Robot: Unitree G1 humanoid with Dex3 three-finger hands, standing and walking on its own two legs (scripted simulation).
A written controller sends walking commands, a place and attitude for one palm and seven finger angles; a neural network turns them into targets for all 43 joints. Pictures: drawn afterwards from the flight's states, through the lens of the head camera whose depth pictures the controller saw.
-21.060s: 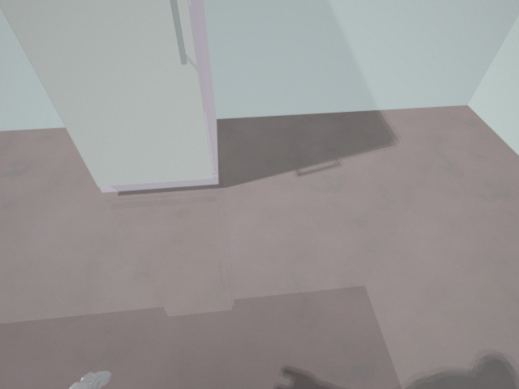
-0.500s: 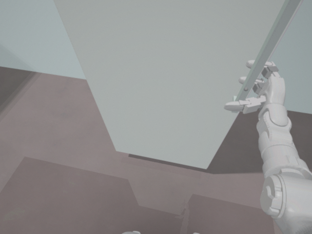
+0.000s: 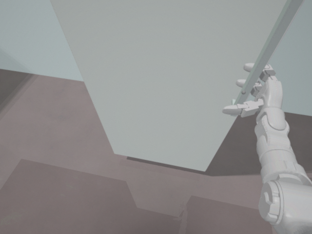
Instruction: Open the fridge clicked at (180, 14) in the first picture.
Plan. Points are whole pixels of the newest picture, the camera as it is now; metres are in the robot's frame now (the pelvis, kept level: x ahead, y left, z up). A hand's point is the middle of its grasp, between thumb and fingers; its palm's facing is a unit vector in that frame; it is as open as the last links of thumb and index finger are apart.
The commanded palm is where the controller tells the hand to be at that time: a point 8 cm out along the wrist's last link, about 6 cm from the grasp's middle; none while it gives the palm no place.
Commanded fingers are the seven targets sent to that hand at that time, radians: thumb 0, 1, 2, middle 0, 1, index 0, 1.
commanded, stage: slide the fingers in behind the handle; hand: right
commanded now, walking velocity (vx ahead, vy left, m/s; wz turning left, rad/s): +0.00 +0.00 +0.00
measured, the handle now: (258, 60) +0.52 -0.17 +0.18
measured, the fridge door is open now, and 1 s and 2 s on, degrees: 0 0 0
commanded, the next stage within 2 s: grip the handle and tug to test in 0.20 s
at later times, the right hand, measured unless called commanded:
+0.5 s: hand (238, 90) +0.47 -0.14 +0.12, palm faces +0.05 +1.00 +0.00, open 13.1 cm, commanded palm +0.44 -0.19 +0.12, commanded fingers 0.00 -0.01 -0.52 0.35 1.27 0.35 1.27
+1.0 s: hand (240, 91) +0.47 -0.14 +0.12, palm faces +0.07 +1.00 +0.01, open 5.5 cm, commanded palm +0.44 -0.19 +0.12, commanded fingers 0.00 -0.90 -0.90 0.45 1.40 0.45 1.40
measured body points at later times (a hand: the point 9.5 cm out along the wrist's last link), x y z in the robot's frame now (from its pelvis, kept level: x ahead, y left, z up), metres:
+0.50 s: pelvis +0.00 +0.00 +0.00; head +0.06 +0.00 +0.45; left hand +0.03 +0.26 -0.12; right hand +0.46 -0.19 +0.12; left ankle -0.03 +0.10 -0.71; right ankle +0.02 -0.11 -0.71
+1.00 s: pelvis +0.00 +0.00 +0.00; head +0.06 +0.01 +0.45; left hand +0.03 +0.27 -0.12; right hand +0.46 -0.19 +0.12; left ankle -0.03 +0.10 -0.71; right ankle +0.02 -0.11 -0.71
